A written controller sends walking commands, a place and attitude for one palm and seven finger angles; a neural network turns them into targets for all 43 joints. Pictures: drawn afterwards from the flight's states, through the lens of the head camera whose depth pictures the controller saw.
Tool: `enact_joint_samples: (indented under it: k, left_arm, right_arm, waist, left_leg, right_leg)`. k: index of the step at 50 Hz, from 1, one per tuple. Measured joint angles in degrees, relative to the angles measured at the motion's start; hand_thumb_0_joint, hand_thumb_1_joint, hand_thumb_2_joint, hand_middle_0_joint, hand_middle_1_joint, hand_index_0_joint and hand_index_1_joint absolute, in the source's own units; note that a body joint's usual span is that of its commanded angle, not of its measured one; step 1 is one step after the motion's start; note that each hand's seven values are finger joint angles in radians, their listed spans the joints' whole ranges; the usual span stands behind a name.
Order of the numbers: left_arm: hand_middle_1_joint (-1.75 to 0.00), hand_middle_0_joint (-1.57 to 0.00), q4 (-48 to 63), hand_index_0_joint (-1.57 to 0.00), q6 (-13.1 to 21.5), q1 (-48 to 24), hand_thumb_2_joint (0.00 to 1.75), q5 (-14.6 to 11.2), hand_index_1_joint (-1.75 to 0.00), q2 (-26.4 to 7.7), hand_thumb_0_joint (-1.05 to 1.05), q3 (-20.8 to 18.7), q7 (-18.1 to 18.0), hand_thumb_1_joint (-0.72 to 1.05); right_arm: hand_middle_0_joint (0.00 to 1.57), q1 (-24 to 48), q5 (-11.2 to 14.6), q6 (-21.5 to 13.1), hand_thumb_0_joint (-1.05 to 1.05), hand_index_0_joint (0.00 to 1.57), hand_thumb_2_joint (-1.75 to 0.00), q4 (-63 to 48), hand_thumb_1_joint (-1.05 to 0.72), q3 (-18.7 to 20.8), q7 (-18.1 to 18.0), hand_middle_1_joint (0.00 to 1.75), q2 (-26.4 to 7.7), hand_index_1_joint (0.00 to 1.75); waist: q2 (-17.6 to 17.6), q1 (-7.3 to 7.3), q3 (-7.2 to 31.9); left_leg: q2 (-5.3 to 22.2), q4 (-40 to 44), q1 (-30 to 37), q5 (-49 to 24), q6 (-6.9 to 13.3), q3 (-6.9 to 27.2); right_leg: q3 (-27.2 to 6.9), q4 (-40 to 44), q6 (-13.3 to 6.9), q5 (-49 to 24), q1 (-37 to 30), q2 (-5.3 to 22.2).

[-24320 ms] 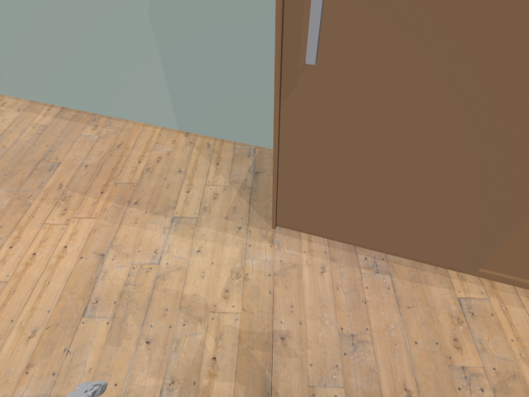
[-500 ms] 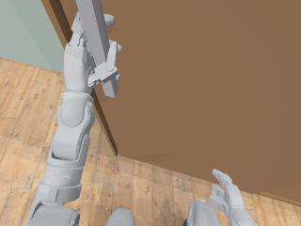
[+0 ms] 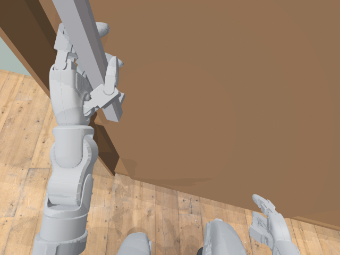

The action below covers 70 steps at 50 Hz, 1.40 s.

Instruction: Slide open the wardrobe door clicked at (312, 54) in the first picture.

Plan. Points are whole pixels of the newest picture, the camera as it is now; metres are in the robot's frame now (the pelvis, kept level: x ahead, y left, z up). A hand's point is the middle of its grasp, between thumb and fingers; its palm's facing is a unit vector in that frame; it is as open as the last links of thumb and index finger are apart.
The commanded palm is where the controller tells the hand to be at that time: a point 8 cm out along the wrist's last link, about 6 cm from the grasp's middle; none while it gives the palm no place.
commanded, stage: step sideways, sliding the door along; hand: left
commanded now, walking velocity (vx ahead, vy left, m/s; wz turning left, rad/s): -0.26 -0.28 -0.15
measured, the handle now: (101, 55) +0.37 +0.18 +0.22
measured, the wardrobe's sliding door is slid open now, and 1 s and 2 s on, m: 0.11 0.31 0.46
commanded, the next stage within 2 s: stop walking and hold the door there in 1.92 s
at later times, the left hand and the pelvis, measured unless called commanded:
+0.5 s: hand (194, 105) +0.32 +0.03 +0.20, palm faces +0.14 -0.99 -0.02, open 6.8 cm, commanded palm +0.29 +0.04 +0.19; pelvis -0.01 -0.09 -0.01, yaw -2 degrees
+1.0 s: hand (245, 115) +0.32 -0.04 +0.20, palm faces +0.31 -0.95 -0.09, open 7.1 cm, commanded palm +0.28 -0.07 +0.19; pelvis -0.04 -0.22 -0.02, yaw -3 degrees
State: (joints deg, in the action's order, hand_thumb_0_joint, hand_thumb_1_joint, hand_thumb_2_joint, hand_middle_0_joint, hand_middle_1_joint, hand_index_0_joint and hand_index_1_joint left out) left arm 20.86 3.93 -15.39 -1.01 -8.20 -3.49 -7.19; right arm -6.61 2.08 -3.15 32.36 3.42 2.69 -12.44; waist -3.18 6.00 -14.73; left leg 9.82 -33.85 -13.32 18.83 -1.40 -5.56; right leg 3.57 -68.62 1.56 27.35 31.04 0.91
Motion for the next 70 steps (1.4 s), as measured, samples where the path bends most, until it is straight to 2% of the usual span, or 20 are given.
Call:
enact_joint_samples:
  k: [9, 15, 17, 20, 23, 25, 27, 29, 32, 36, 44, 46, 48, 51, 53, 55, 57, 60, 64, 70]
  left_arm:
    - [-1.44, -0.47, 0.2, -0.23, 0.5, 3.4, 0.80, -0.7, -1.22, -0.5, -0.05, 0.4, 0.2, 0.67]
    - [-1.44, -0.51, -0.6, -0.22, -1.2, 2.9, 0.82, -2.7, -1.23, -2.1, -0.08, -2.8, -1.6, 0.65]
    - [-1.45, -0.52, -0.5, -0.22, -0.9, 3.4, 0.82, -2.5, -1.22, -0.9, -0.09, -3.8, -2.5, 0.64]
    - [-1.44, -0.51, 1.4, -0.22, -0.6, 4.9, 0.81, -2.6, -1.23, 0.7, -0.08, -3.1, -3.4, 0.66]
    - [-1.43, -0.50, 3.4, -0.21, 0.1, 5.7, 0.79, -1.6, -1.24, 2.1, -0.06, -0.6, -3.1, 0.67]
    - [-1.42, -0.48, 4.0, -0.20, 0.4, 5.7, 0.78, -1.0, -1.23, 1.8, -0.05, 1.4, -2.5, 0.68]
    - [-1.41, -0.46, 3.1, -0.17, 0.8, 4.6, 0.76, 0.0, -1.17, 0.3, -0.06, 3.0, -1.5, 0.68]
    - [-1.41, -0.44, 1.7, -0.15, 1.5, 4.3, 0.74, 0.6, -1.15, -0.7, -0.06, 3.9, -1.0, 0.68]
    - [-1.41, -0.42, -0.1, -0.16, 1.6, 4.5, 0.74, 0.7, -1.17, -1.1, -0.03, 4.2, -0.3, 0.68]
    - [-1.41, -0.39, -1.6, -0.16, 0.1, 4.2, 0.78, -0.3, -1.22, -0.8, 0.01, 3.2, 0.3, 0.70]
    - [-1.41, -0.45, -6.7, -0.18, -1.1, 0.1, 0.82, -1.7, -1.26, -2.4, -0.01, -2.2, -0.9, 0.67]
    - [-1.41, -0.47, -8.0, -0.18, -2.1, -1.6, 0.82, -2.2, -1.26, -3.4, -0.02, -3.8, -1.7, 0.66]
    - [-1.42, -0.48, -8.8, -0.16, -3.2, -3.0, 0.83, -1.9, -1.25, -4.2, -0.04, -5.7, -2.6, 0.65]
    - [-1.43, -0.49, -8.6, -0.16, -2.7, -2.0, 0.82, -2.3, -1.24, -3.0, -0.05, -6.9, -4.2, 0.65]
    - [-1.42, -0.49, -7.4, -0.16, -2.3, -1.1, 0.81, -2.4, -1.25, -2.3, -0.04, -6.0, -4.8, 0.66]
    - [-1.42, -0.48, -5.8, -0.16, -2.1, -0.6, 0.80, -1.8, -1.25, -1.6, -0.04, -4.7, -4.5, 0.67]
    - [-1.41, -0.48, -4.8, -0.16, -1.8, -0.6, 0.79, -1.9, -1.23, -1.0, -0.03, -3.0, -3.6, 0.68]
    - [-1.41, -0.47, -5.8, -0.15, -0.7, -2.9, 0.77, -1.7, -1.21, -1.3, -0.03, -0.8, -1.7, 0.69]
    - [-1.41, -0.45, -6.8, -0.17, -0.1, -3.3, 0.76, -0.4, -1.21, -0.3, -0.01, 1.5, -0.7, 0.70]
    - [-1.41, -0.43, -7.1, -0.20, -1.3, -3.8, 0.77, -0.5, -1.24, -0.4, 0.01, 2.8, 0.4, 0.70]
  right_arm:
    - [0.20, -2.2, -0.4, -2.4, 0.01, 0.20, -0.90, -2.3, -0.91, -3.0, -0.1, 0.30, 3.6, 0.30]
    - [0.20, 0.2, 0.4, -3.8, 0.01, 0.20, -0.90, -3.0, -0.90, -4.2, -0.5, 0.30, 4.0, 0.30]
    - [0.20, 3.1, 0.5, -3.5, 0.01, 0.20, -0.90, -1.6, -0.90, -4.1, -1.3, 0.30, 2.2, 0.30]
    - [0.20, 6.3, 0.3, -3.2, 0.01, 0.20, -0.90, 0.3, -0.91, -2.7, -2.7, 0.30, 0.5, 0.30]
    - [0.20, 6.8, -0.2, -1.9, 0.01, 0.20, -0.90, 0.4, -0.91, -1.8, -3.1, 0.30, -0.3, 0.30]
    - [0.20, 5.7, -0.6, -0.6, 0.01, 0.20, -0.90, -0.6, -0.91, -1.4, -3.2, 0.30, -0.8, 0.30]
    - [0.20, 4.6, -0.7, 0.3, 0.01, 0.20, -0.90, -1.0, -0.91, -0.2, -2.7, 0.30, 0.0, 0.30]
    - [0.20, 3.5, -0.9, 0.8, 0.01, 0.20, -0.90, -0.6, -0.91, -0.3, -1.7, 0.30, 0.7, 0.30]
    - [0.20, 1.5, -1.1, 1.1, 0.01, 0.20, -0.90, -0.1, -0.91, -1.3, -0.6, 0.30, 1.5, 0.30]
    - [0.20, -0.9, -1.1, 1.4, 0.01, 0.20, -0.90, 0.1, -0.91, -2.5, -0.5, 0.30, 2.7, 0.30]
    - [0.20, -2.9, 0.0, -1.0, 0.01, 0.20, -0.90, -1.0, -0.90, -3.5, -1.3, 0.30, 3.8, 0.30]
    - [0.20, -2.7, 0.5, -1.6, 0.01, 0.20, -0.90, -1.2, -0.90, -3.7, -1.3, 0.30, 3.7, 0.30]
    - [0.20, -1.5, 1.0, -1.8, 0.01, 0.20, -0.90, -0.5, -0.90, -3.9, -1.5, 0.30, 2.8, 0.30]
    - [0.20, 2.5, 0.7, -1.3, 0.01, 0.20, -0.90, 2.6, -0.90, -2.6, -3.0, 0.30, -0.1, 0.30]
    - [0.20, 3.6, 0.6, -0.5, 0.01, 0.20, -0.90, 3.6, -0.91, -1.8, -3.9, 0.30, -1.0, 0.30]
    - [0.20, 3.5, 0.2, 0.6, 0.01, 0.20, -0.90, 3.4, -0.91, -1.3, -4.2, 0.30, -1.6, 0.30]
    - [0.20, 2.3, -0.2, 1.6, 0.01, 0.20, -0.90, 1.9, -0.91, -0.8, -4.1, 0.30, -2.5, 0.30]
    - [0.20, 2.2, -0.1, 2.0, 0.01, 0.20, -0.90, 1.7, -0.91, 0.5, -2.6, 0.30, -0.9, 0.30]
    - [0.20, 1.5, -0.4, 1.8, 0.01, 0.20, -0.90, 1.4, -0.91, -0.9, -0.5, 0.30, 0.8, 0.30]
    - [0.20, 0.8, -0.5, 1.4, 0.01, 0.20, -0.90, -0.4, -0.91, -2.9, -0.3, 0.30, 3.4, 0.30]
  waist:
    - [-0.2, 1.77, 1.1]
    - [-0.5, 1.43, 2.7]
    - [-2.6, 0.20, 3.1]
    - [-1.5, -0.82, 2.6]
    - [0.7, -2.34, 2.2]
    - [0.6, -3.16, 3.2]
    - [1.7, -2.73, 2.7]
    - [2.1, -2.56, 2.5]
    - [1.4, -2.14, 3.2]
    - [1.0, -0.95, 4.1]
    - [-0.7, 0.71, 4.4]
    - [-0.3, 1.00, 4.7]
    - [0.2, 0.56, 5.6]
    - [-1.7, -1.01, 4.9]
    - [-0.6, -1.58, 4.1]
    - [0.9, -1.94, 4.1]
    - [-0.2, -1.97, 5.2]
    - [1.4, -1.01, 3.5]
    - [1.7, -0.13, 3.1]
    - [1.4, 1.66, 2.8]
  left_leg:
    - [5.1, 7.4, 4.9, -3.8, -3.8, -1.2]
    - [5.5, -0.3, 1.0, -0.5, -6.0, 0.6]
    - [3.8, -9.2, -3.7, 7.5, -3.4, 4.0]
    - [-4.2, -21.7, -8.9, 17.3, -1.5, 5.3]
    - [-7.8, -12.5, -7.5, 11.0, -1.5, 1.1]
    - [-6.5, -1.0, -3.4, -4.7, 0.4, -2.1]
    - [-5.6, -0.8, -2.1, -2.3, 3.3, -3.0]
    - [-4.1, -0.9, -1.1, 0.0, 3.0, -2.9]
    - [-0.9, 1.7, 0.3, -1.2, 1.1, -2.4]
    - [2.6, 5.8, 2.2, -3.9, -0.8, -2.5]
    - [7.0, 6.7, 1.6, -6.2, -5.4, -0.3]
    - [7.0, 3.4, -0.4, -5.0, -6.4, 0.7]
    - [5.8, -3.6, -4.7, 0.3, -4.4, 2.5]
    - [-0.8, -20.2, -11.2, 14.7, -1.9, 5.9]
    - [-5.2, -23.8, -12.3, 17.0, -1.2, 3.4]
    - [-7.4, -15.5, -10.2, 11.7, -1.2, -0.4]
    - [-5.9, -2.1, -5.5, -5.4, 1.0, -3.0]
    - [-4.3, -4.3, -4.6, -1.2, 4.0, -3.2]
    - [-1.0, -0.5, -2.5, -2.0, 1.8, -1.9]
    - [3.4, 5.7, 0.3, -5.9, -0.7, -1.1]
  right_leg:
    - [1.1, 17.6, 1.3, -7.0, -6.9, 0.0]
    - [2.3, 37.7, -0.1, -15.0, -17.6, -0.7]
    - [3.2, 36.3, -1.8, -11.0, -16.0, -1.1]
    - [1.8, 35.2, -2.4, -12.7, -13.3, 0.6]
    - [1.4, 35.4, -3.3, -15.2, -12.0, 1.6]
    - [1.8, 31.2, -2.9, -16.0, -9.4, 0.6]
    - [-0.4, 19.4, -1.9, -5.7, -5.5, -0.4]
    - [-1.6, 7.6, -1.2, -0.1, -2.0, -1.6]
    - [-1.0, -0.6, 0.1, -1.4, 1.4, -1.3]
    - [-0.6, 2.0, 1.6, -6.7, 1.5, 0.8]
    - [0.9, 24.9, 1.7, -7.9, -11.3, 0.2]
    - [1.3, 33.2, 1.4, -13.0, -16.2, -0.1]
    - [2.0, 37.7, 0.4, -12.0, -18.6, 0.6]
    - [2.3, 34.4, -0.8, -8.3, -16.0, 1.3]
    - [1.7, 34.7, -1.1, -10.0, -15.8, 2.5]
    - [1.6, 34.6, -1.8, -10.8, -15.2, 3.1]
    - [2.0, 28.3, -1.8, -10.7, -12.1, 1.4]
    - [-2.0, 9.0, -1.2, -0.6, -6.0, -0.4]
    - [-2.0, -4.0, -0.1, -2.1, -0.2, 0.2]
    - [-1.2, 2.3, 1.6, -7.2, -0.5, 2.0]
